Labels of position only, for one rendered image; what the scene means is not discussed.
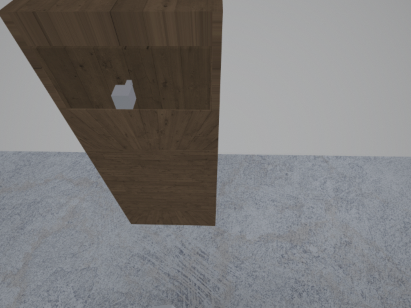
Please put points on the cabinet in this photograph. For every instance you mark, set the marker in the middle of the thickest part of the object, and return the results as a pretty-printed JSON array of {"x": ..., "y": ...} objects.
[{"x": 159, "y": 164}]

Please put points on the handle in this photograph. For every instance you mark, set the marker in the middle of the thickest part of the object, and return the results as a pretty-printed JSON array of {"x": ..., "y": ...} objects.
[{"x": 124, "y": 96}]

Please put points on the drawer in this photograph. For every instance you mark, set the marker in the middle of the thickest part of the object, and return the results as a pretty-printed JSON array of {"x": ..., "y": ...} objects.
[{"x": 163, "y": 77}]

